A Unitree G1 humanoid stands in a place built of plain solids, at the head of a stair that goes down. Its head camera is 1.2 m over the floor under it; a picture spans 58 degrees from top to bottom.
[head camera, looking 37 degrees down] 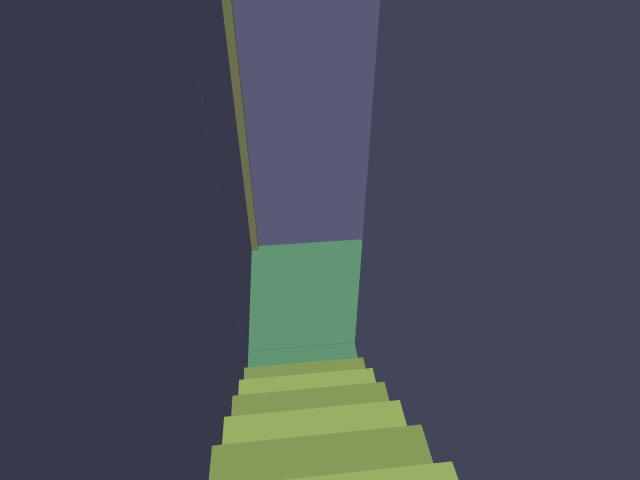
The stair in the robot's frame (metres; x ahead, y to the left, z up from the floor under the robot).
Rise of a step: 0.21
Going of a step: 0.24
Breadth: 0.82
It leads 6 degrees to the left of straight ahead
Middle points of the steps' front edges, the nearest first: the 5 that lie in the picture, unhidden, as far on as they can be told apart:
0.89 0.00 -0.41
1.13 0.03 -0.62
1.37 0.06 -0.83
1.61 0.08 -1.03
1.86 0.11 -1.24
